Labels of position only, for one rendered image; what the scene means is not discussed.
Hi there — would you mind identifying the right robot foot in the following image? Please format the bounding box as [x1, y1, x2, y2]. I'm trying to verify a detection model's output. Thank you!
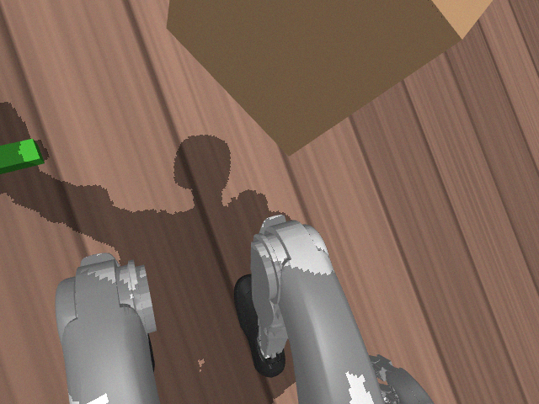
[234, 274, 286, 377]

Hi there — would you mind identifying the right robot hand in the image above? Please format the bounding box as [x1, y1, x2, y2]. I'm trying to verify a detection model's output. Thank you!
[369, 354, 434, 404]

